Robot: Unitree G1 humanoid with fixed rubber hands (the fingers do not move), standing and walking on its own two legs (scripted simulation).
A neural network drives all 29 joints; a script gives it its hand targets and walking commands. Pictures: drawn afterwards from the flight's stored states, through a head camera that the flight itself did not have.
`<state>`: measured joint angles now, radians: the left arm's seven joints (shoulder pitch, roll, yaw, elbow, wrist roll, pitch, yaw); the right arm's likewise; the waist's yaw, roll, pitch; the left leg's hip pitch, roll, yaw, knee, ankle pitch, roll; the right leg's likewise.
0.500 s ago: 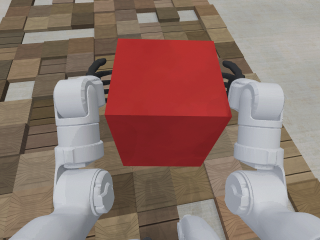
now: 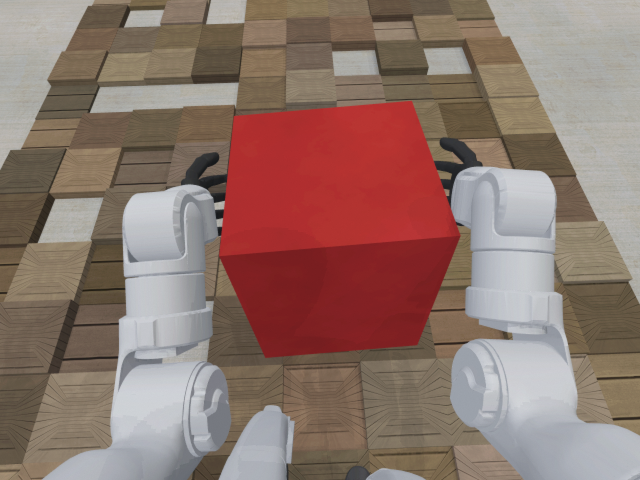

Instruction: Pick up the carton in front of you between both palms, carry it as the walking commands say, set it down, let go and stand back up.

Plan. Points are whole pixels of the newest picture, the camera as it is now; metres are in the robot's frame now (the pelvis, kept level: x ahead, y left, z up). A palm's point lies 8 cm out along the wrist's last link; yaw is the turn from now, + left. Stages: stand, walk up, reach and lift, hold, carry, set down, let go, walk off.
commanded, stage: carry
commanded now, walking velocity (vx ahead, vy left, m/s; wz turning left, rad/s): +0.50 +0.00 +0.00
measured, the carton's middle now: (332, 239) +0.38 +0.03 +0.03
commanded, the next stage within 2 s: none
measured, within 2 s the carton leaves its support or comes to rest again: neither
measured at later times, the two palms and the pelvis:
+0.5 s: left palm (241, 7) +0.70 +0.18 +0.15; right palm (449, 11) +0.69 -0.12 +0.16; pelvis +0.31 +0.03 -0.01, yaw +1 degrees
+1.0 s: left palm out of the picture +0.94 +0.09 +0.11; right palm out of the picture +0.95 -0.21 +0.10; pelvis +0.58 -0.06 +0.00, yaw +1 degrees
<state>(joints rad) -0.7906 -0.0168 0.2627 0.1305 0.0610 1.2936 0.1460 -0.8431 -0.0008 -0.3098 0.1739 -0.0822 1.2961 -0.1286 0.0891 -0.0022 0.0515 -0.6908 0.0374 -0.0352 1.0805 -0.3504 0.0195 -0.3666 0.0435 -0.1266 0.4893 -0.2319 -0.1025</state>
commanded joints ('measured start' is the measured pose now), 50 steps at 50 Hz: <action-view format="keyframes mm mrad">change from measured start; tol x32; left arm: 1 -898 -1222 -678 -203 -539 -53 -258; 50 -658 -1094 -649 -159 -448 -106 -257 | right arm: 1 -633 1094 578 -107 332 -55 187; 50 -597 1167 750 -156 462 -121 185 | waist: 1 -13 -105 -594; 13 -142 287 -802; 29 -137 234 -500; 33 -50 -298 -621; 50 -52 -89 -563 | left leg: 1 -23 -6 60 -184 89 2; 10 599 -37 171 -731 530 55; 12 1133 308 -308 -488 928 187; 13 1177 343 -442 -582 627 235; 29 634 106 94 -549 671 158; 35 -87 -40 -7 285 -93 43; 50 -247 18 85 -67 200 -7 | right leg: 1 500 -273 295 -76 563 -121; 9 465 -181 81 191 651 13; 13 -308 -33 127 753 -397 99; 23 -495 -84 97 577 -145 99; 31 219 -15 -59 -9 195 77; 34 545 -409 753 -115 25 -97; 50 697 -242 243 -91 668 -21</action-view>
